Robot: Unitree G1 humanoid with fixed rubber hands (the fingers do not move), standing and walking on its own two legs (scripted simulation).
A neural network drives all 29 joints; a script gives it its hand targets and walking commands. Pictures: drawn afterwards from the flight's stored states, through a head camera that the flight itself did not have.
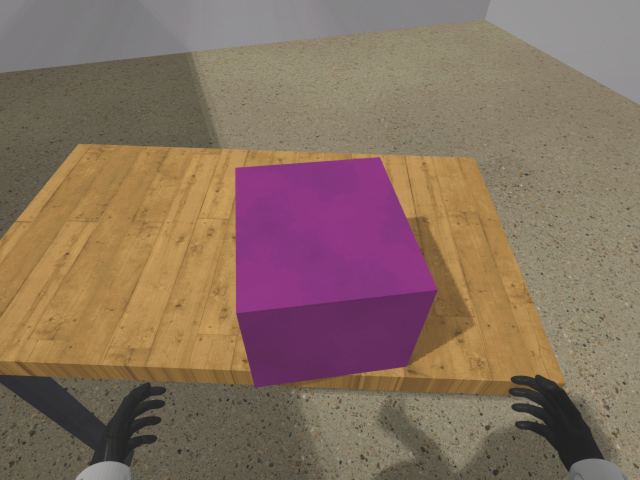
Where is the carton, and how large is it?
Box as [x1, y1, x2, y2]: [235, 157, 437, 387]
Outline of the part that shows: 379,157 235,168 236,314 255,387 406,366 437,289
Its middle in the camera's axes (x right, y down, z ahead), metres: +0.00 +0.03 +0.57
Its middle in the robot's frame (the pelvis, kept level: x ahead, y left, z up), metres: +0.40 +0.02 +0.03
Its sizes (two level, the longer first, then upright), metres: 0.253 0.219 0.188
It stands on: a table, 0.72 m high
